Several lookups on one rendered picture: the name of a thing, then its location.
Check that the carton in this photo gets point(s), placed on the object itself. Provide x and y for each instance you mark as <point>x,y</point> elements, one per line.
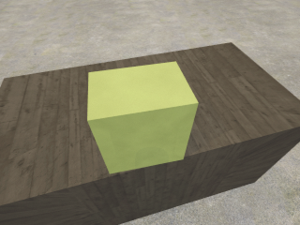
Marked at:
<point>140,116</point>

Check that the pedestal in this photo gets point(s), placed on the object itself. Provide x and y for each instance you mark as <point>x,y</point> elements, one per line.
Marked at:
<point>52,171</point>

